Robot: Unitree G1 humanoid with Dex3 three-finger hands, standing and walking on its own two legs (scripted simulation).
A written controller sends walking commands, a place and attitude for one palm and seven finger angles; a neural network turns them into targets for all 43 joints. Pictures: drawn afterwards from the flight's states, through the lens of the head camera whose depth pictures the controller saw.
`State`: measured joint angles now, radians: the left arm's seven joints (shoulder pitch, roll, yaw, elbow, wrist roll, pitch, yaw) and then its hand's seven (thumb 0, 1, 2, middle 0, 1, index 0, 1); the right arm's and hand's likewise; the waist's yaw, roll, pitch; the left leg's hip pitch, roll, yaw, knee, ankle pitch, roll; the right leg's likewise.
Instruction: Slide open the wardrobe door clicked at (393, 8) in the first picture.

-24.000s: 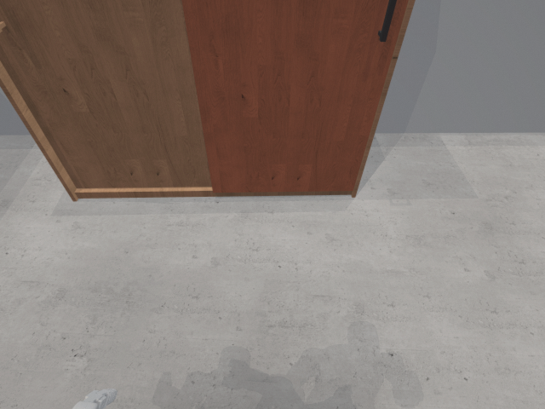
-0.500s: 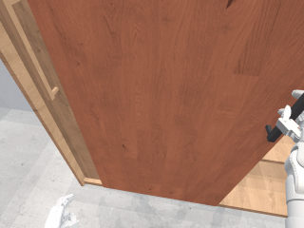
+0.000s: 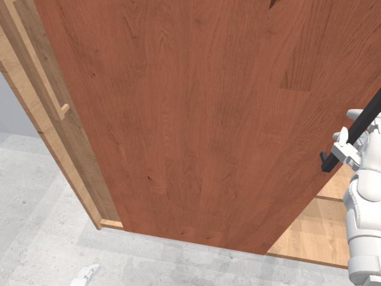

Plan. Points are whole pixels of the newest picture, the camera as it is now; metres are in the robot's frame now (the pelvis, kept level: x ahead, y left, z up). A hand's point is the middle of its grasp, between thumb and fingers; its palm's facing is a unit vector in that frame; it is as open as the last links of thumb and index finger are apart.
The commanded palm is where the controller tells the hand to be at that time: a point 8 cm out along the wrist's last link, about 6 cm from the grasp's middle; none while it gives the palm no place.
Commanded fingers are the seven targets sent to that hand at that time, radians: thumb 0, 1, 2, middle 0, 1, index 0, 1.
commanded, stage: stop walking and hold the door there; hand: right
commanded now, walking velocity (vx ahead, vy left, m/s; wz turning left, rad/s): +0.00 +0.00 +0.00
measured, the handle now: (358, 118) +0.41 -0.31 +0.19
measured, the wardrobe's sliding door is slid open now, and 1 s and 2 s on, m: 0.54 0.54 0.54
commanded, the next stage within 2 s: loosen the grip on the handle in 1.56 s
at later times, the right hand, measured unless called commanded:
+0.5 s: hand (337, 148) +0.37 -0.28 +0.14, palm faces +0.37 +0.91 -0.20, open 5.7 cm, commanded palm +0.33 -0.31 +0.12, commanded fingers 0.00 -0.90 -0.90 0.45 1.40 0.45 1.40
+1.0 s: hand (338, 150) +0.36 -0.28 +0.14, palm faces +0.25 +0.96 -0.12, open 5.7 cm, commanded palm +0.33 -0.29 +0.12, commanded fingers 0.00 -0.90 -0.90 0.45 1.40 0.45 1.40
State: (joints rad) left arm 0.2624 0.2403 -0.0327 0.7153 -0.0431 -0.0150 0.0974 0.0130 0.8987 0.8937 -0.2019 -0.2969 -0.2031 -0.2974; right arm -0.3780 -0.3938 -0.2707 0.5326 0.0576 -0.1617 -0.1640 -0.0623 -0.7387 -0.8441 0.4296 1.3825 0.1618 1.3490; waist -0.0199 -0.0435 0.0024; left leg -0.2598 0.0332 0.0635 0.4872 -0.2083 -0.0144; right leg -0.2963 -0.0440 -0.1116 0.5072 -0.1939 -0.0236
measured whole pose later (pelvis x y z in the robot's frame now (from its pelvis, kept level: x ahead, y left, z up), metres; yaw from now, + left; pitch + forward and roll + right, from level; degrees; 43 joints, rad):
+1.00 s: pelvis -0.05 -0.08 +0.00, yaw -4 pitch +0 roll +2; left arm 0.13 0.16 -0.08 0.66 -0.02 -0.07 0.05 0.01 0.90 0.89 -0.21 -0.30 -0.21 -0.30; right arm -0.61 -0.26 -0.07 0.40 0.08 -0.04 -0.13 -0.04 -0.81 -0.82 0.44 1.40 0.23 1.40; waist -0.05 -0.03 0.15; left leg -0.25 -0.01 0.04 0.64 -0.41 -0.02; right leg -0.35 -0.05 -0.10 0.47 -0.13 -0.05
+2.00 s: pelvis -0.07 -0.05 -0.01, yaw -4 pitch +2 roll +1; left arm 0.29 0.27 0.02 0.69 -0.03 -0.10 0.03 0.01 0.90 0.89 -0.20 -0.30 -0.20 -0.30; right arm -0.70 -0.36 -0.27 0.79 0.00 -0.13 -0.08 -0.01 0.14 -0.40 0.38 1.31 0.25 1.31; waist 0.06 0.02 -0.03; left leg -0.30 0.00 0.06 0.62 -0.36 0.01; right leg -0.47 -0.06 -0.09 0.57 -0.14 -0.02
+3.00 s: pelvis -0.05 -0.05 -0.01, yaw -5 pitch +6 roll +2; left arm 0.34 0.29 0.00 0.71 -0.05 -0.08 0.09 0.01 0.90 0.89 -0.20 -0.30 -0.20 -0.30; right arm -0.68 -0.56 -0.39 0.84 0.10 -0.14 0.16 -0.02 0.55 -0.20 0.25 1.15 0.25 1.15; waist 0.04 -0.01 -0.04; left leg -0.34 -0.01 0.08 0.61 -0.38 0.01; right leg -0.55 -0.07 -0.06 0.63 -0.20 -0.02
